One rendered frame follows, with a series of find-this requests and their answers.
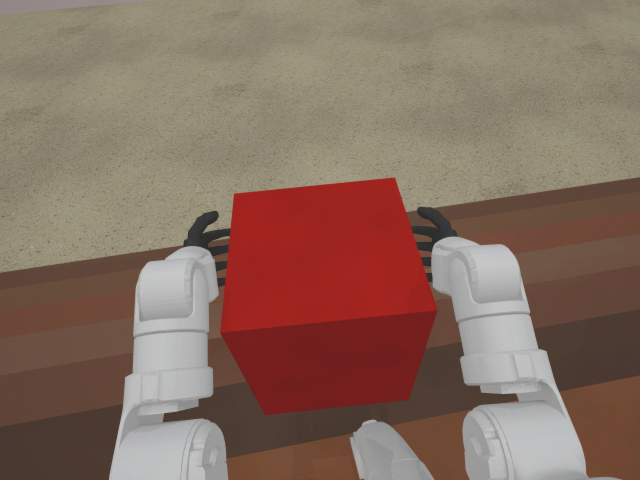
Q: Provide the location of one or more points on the robot right upper arm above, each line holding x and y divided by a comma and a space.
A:
528, 440

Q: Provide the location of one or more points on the carton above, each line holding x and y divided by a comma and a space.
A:
326, 301

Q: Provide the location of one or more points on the right robot hand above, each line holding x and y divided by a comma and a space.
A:
442, 231

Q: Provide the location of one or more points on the robot left upper arm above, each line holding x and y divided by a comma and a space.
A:
178, 450

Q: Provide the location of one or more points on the robot right forearm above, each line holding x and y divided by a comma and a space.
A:
490, 304

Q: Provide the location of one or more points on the robot left forearm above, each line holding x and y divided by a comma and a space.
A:
171, 322

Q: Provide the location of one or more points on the robot right thigh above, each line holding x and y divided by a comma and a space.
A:
380, 453

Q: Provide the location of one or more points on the left robot hand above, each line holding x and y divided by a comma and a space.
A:
196, 237

